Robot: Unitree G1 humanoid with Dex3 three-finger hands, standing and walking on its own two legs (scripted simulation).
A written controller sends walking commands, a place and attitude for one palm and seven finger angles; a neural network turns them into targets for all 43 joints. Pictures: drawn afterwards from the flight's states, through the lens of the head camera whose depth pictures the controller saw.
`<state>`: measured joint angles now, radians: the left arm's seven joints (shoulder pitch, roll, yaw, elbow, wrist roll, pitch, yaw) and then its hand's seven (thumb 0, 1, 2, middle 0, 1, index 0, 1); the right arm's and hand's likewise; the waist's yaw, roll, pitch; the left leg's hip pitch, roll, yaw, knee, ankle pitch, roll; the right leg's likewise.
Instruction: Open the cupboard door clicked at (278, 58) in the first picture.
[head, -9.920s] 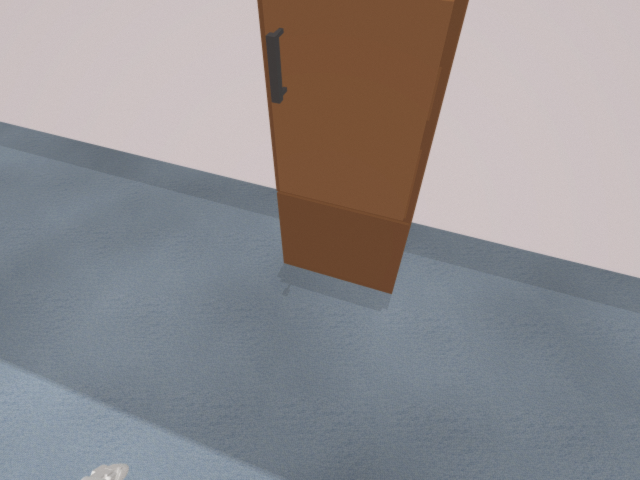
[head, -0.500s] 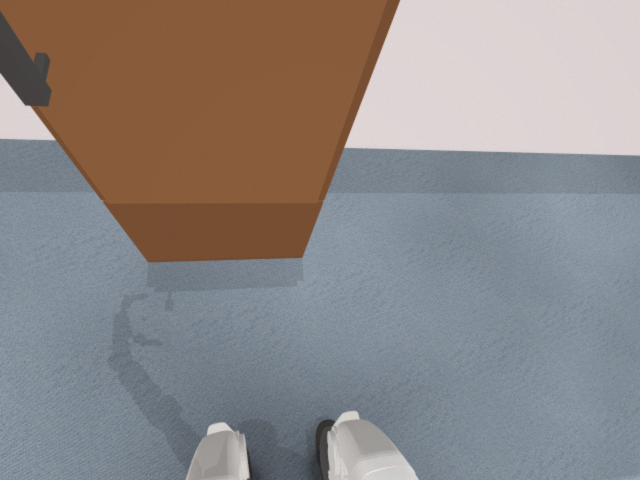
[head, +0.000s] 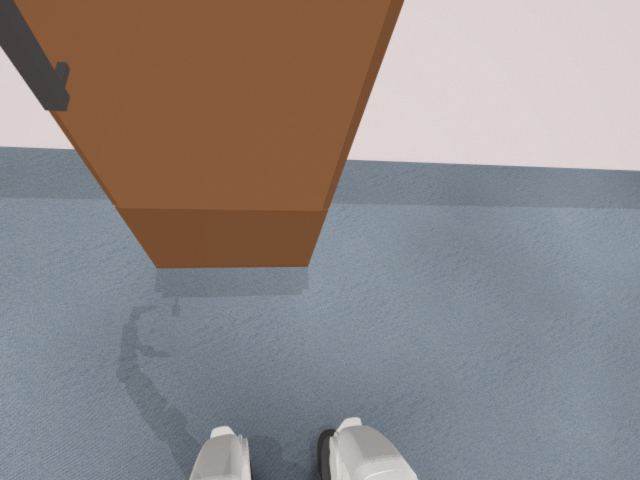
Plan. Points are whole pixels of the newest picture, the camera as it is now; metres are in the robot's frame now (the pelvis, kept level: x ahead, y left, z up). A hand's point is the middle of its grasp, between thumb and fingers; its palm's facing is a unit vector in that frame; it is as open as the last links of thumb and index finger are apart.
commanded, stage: slide the fingers in behind the handle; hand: left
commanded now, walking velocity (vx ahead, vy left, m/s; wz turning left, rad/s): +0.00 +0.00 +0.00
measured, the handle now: (25, 30) +0.58 +0.26 +0.12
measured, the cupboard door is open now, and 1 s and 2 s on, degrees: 0 0 0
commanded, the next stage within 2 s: close the thumb around the handle in 1.62 s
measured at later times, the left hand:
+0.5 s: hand out of the picture +0.52 +0.29 +0.13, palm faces -0.04 -1.00 +0.00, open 14.0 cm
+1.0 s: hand (21, 72) +0.52 +0.26 +0.12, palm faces -0.04 -1.00 +0.00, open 14.0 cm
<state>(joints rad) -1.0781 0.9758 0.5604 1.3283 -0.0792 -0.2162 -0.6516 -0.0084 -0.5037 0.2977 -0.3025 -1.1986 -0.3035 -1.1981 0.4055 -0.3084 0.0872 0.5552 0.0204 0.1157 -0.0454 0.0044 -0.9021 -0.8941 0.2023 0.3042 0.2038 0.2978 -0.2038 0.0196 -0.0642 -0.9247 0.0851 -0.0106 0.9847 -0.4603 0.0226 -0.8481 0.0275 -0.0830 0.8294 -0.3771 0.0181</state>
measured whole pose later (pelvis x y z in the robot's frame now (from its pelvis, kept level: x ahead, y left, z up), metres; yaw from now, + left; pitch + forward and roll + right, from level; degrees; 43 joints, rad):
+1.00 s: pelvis +0.01 +0.00 +0.01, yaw +0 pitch +22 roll -5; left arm -1.01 0.78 0.48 1.24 -0.09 -0.24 -0.50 -0.01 -0.50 0.30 -0.30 -1.20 -0.30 -1.20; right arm 0.43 -0.29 0.06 0.58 0.00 0.10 -0.03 0.01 -0.90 -0.89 0.20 0.30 0.20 0.30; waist -0.20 0.03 -0.08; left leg -0.87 0.08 0.01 0.94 -0.45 0.02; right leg -0.80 0.02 -0.07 0.80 -0.38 0.02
